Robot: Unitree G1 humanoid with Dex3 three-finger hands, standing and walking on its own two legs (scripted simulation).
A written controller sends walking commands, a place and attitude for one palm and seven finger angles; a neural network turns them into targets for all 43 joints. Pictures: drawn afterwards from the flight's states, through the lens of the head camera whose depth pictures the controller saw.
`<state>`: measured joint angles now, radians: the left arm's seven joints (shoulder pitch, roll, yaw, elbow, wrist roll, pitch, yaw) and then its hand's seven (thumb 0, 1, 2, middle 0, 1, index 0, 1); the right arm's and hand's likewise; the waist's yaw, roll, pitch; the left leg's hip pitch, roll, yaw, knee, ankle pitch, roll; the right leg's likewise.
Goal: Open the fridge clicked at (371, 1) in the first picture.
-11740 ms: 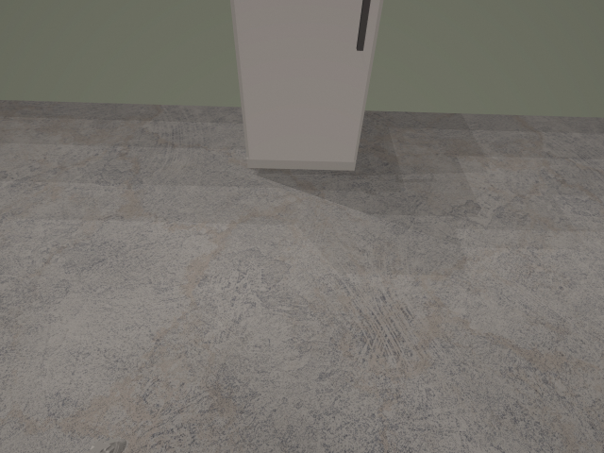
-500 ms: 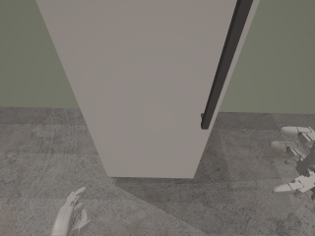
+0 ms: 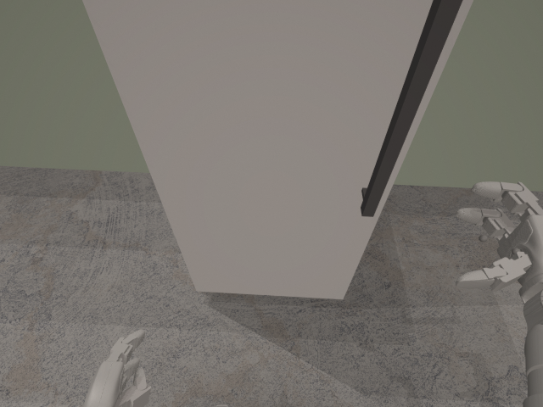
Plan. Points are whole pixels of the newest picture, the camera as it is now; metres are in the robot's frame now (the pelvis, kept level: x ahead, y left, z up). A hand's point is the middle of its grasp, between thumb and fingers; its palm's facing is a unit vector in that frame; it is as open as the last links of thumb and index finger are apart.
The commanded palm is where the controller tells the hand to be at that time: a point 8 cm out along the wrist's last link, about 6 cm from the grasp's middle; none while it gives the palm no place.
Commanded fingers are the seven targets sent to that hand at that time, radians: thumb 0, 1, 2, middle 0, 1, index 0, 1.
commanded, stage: move the hooked fingers beside the handle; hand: right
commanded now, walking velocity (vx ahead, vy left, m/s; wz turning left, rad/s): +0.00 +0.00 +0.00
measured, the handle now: (397, 116) +0.54 -0.16 +0.15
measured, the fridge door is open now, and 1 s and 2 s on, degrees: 0 0 0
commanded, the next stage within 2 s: feel for the door with the fingertips in 1.96 s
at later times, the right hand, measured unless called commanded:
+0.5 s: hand (456, 208) +0.40 -0.24 +0.10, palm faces +0.04 +1.00 -0.01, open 14.0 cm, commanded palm +0.37 -0.29 +0.10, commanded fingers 0.00 0.50 -0.30 0.30 1.20 0.30 1.20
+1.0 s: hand (432, 179) +0.45 -0.22 +0.10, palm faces +0.01 +1.00 -0.01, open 14.0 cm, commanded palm +0.43 -0.27 +0.09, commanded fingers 0.00 0.50 -0.30 0.30 1.20 0.30 1.20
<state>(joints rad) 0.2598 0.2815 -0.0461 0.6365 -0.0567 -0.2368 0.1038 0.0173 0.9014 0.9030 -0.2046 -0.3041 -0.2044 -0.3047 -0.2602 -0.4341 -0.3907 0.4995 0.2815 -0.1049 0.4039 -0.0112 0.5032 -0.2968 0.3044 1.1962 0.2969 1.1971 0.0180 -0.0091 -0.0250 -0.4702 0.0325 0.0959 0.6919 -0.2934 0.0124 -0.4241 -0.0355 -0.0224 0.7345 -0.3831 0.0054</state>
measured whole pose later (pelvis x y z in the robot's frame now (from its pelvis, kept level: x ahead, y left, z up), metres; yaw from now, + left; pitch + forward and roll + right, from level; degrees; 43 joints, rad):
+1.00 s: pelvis +0.00 -0.01 -0.01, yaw +1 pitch +11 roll +1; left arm 0.34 0.27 -0.03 0.68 -0.04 -0.13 0.06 0.01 0.90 0.90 -0.20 -0.30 -0.20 -0.30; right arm -0.69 -0.46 -0.35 0.94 0.16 -0.23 0.29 -0.01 0.50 -0.30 0.30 1.20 0.30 1.20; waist 0.09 0.00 -0.07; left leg -0.64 0.03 0.08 0.75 -0.30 0.00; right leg -0.59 -0.04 -0.04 0.81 -0.41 -0.01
